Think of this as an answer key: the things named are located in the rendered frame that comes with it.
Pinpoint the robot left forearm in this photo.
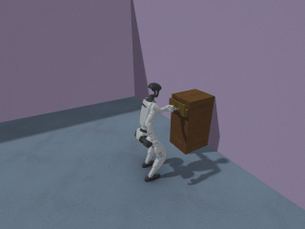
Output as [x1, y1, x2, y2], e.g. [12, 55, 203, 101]
[158, 107, 167, 114]

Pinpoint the left robot hand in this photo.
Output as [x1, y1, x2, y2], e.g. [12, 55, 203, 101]
[166, 105, 174, 113]

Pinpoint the right robot upper arm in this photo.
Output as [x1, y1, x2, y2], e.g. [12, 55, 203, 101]
[144, 103, 159, 128]

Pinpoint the robot right forearm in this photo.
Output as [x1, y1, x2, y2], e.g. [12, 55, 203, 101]
[147, 122, 159, 146]

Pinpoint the right robot hand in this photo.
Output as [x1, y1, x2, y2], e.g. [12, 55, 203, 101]
[153, 144, 164, 159]

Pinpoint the drawer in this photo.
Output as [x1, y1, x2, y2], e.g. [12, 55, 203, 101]
[169, 97, 189, 117]

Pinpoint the left robot foot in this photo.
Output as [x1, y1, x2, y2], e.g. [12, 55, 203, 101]
[142, 160, 154, 168]

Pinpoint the cabinet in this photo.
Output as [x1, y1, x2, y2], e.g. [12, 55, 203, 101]
[170, 89, 215, 155]

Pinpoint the right robot thigh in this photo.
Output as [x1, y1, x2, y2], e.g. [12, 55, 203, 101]
[141, 136, 167, 157]

